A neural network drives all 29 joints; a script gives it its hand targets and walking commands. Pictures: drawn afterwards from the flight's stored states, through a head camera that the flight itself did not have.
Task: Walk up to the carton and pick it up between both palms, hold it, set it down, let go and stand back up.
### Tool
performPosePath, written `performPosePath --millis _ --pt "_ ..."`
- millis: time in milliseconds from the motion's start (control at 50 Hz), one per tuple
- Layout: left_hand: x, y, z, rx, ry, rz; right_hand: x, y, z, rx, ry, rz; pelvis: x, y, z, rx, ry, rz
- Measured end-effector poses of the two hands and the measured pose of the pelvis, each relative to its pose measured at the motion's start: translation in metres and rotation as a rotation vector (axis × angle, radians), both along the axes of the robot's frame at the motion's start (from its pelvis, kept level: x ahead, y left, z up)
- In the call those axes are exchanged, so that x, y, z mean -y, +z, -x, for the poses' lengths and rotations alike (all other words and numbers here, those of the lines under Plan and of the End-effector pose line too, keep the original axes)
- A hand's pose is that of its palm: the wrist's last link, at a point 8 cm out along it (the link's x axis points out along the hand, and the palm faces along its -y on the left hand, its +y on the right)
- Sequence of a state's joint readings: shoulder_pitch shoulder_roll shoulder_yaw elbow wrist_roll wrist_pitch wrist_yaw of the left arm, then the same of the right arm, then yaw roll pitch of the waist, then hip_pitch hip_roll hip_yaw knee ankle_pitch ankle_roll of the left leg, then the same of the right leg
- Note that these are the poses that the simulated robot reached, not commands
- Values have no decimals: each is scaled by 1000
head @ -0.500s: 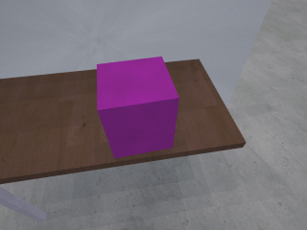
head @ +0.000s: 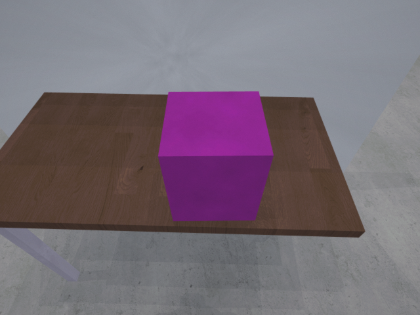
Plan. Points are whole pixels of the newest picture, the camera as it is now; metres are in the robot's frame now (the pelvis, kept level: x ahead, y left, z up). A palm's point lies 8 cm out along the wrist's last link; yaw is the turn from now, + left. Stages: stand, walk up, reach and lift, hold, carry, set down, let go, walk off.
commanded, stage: walk up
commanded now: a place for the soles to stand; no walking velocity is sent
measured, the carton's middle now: (213, 159) +0.46 +0.01 +0.00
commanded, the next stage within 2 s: reach and lift in 1.62 s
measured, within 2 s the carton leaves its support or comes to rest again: neither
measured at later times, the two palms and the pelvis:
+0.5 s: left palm out of the picture +0.01 +0.29 -0.14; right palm out of the picture +0.05 -0.24 -0.12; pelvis +0.00 +0.02 -0.01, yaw +6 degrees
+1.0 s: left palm out of the picture -0.01 +0.28 -0.13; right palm out of the picture +0.10 -0.22 -0.13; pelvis +0.02 +0.02 +0.00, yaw +11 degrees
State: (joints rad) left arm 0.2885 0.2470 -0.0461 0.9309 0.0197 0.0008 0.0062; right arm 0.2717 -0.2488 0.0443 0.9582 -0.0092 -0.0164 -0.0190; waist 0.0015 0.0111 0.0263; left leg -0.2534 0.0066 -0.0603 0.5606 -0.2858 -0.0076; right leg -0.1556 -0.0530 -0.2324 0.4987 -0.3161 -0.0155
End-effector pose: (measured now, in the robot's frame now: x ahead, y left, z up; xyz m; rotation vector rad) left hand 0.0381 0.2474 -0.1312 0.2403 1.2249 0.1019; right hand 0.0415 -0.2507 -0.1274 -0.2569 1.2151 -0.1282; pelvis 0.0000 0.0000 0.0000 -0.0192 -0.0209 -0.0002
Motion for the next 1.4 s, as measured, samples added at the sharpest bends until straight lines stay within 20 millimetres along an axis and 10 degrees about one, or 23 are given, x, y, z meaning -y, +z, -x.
performPosePath --millis 620,980,1400 --pt "-50 -13 27 -60 105 -31 -11 6 -22 -11 94 76 -25 -9 -4 -9 106 19" --pt "-29 2 47 -56 207 -22 -27 1 -61 0 192 11 -17 1 -17 -10 185 6" --pt "-39 -6 70 -126 239 -16 -29 5 -41 -71 181 53 -27 2 -13 -13 202 7"
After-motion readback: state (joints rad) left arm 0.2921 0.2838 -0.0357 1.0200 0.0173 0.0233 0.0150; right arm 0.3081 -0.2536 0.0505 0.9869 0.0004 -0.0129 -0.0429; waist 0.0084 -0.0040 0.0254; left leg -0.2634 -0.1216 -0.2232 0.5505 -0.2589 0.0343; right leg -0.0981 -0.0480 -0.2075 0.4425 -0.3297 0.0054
